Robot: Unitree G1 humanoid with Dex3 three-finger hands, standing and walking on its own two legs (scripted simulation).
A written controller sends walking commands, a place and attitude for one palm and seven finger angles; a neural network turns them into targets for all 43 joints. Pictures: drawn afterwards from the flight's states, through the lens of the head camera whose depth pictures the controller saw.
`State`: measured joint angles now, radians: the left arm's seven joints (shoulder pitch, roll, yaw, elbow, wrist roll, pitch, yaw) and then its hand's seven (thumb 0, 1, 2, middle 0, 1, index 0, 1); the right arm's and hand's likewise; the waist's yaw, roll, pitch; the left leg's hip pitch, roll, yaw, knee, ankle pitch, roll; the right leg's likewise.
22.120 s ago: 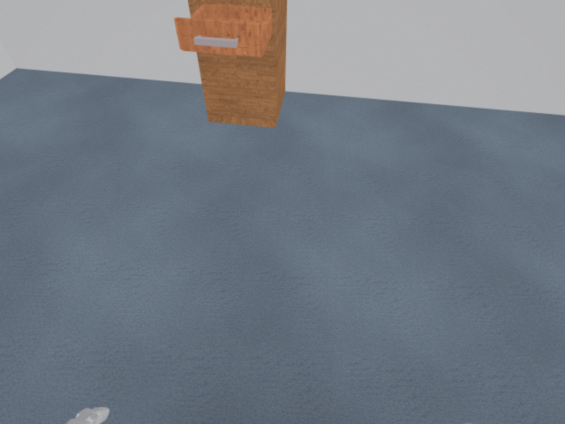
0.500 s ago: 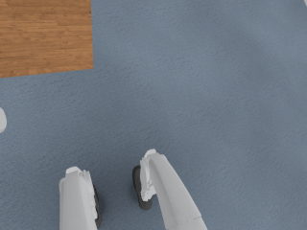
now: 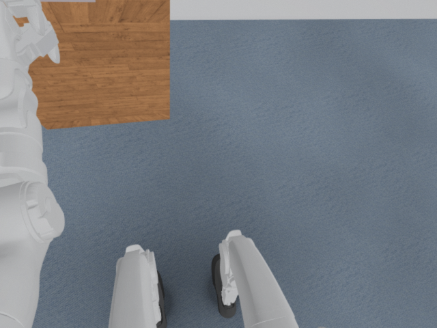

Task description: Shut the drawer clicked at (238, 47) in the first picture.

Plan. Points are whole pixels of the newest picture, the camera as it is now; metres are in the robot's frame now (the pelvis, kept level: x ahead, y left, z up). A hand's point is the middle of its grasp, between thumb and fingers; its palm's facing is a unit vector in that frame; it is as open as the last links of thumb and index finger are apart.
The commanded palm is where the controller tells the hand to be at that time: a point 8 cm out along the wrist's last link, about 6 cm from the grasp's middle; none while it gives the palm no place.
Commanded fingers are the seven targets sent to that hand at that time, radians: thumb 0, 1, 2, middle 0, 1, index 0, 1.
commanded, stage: draw the hand back to the body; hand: left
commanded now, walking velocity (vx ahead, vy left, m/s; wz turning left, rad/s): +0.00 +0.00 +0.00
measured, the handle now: out of the picture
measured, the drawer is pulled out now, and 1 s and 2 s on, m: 0.00 0.00 0.00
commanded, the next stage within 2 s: step back with the hand held close in 1.44 s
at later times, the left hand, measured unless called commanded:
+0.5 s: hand out of the picture +0.44 +0.21 +0.15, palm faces +0.09 -0.99 -0.06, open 3.3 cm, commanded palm +0.39 +0.25 +0.16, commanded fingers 0.00 0.90 0.90 -1.40 -1.60 -1.40 -1.60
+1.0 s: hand out of the picture +0.29 +0.24 +0.27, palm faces +0.35 -0.88 -0.30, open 3.3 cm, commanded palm +0.24 +0.28 +0.29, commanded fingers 0.00 0.90 0.90 -1.40 -1.60 -1.40 -1.60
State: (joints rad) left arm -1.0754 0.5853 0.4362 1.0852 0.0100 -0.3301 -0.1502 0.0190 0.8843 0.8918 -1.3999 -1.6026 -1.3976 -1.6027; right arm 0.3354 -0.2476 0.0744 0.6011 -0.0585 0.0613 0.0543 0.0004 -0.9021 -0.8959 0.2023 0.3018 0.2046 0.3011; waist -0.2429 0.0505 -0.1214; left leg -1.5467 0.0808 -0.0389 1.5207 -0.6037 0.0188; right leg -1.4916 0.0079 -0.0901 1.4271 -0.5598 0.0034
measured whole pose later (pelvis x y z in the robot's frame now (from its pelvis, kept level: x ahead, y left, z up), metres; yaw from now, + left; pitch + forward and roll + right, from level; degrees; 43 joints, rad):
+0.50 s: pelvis +0.04 -0.01 +0.10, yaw +4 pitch +21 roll -3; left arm -0.40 0.33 0.25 0.55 -0.17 -0.32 -0.16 0.02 0.90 0.90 -1.40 -1.60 -1.40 -1.60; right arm 0.28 -0.25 0.02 0.55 0.04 0.05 0.02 0.00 -0.90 -0.90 0.20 0.30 0.20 0.30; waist -0.09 0.03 -0.14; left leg -0.95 0.05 -0.02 1.09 -0.52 0.00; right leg -0.90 0.00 -0.08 1.03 -0.49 0.00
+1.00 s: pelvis +0.06 +0.00 +0.17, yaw +5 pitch +0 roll +0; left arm 0.23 0.30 0.14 -0.10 -0.07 -0.02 0.10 0.02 0.90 0.90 -1.40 -1.60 -1.40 -1.60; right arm 0.17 -0.23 0.06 0.52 0.04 0.02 -0.08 0.01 -0.90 -0.90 0.20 0.30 0.20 0.30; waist 0.03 0.06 -0.02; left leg -0.21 0.01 0.02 0.54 -0.32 0.01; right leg -0.19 -0.03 -0.05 0.52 -0.32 0.01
